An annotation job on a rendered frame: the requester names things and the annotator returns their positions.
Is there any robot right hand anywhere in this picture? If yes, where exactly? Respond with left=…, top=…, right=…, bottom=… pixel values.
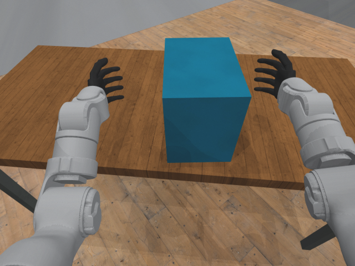
left=254, top=49, right=296, bottom=99

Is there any robot left upper arm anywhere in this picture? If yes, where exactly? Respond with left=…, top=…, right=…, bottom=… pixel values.
left=0, top=186, right=102, bottom=266

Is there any robot right upper arm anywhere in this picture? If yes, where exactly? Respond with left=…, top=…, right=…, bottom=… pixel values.
left=304, top=165, right=355, bottom=266

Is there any robot left hand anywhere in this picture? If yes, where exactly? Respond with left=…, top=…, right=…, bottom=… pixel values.
left=88, top=58, right=124, bottom=103

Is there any right robot forearm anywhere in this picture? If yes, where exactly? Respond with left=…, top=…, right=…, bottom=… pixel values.
left=277, top=78, right=355, bottom=170

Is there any table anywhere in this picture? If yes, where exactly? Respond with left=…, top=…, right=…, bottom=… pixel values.
left=0, top=45, right=355, bottom=250

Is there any carton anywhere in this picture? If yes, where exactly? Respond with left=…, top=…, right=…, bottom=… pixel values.
left=163, top=37, right=252, bottom=163

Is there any left robot forearm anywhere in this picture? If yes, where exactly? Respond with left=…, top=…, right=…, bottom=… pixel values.
left=33, top=86, right=110, bottom=232

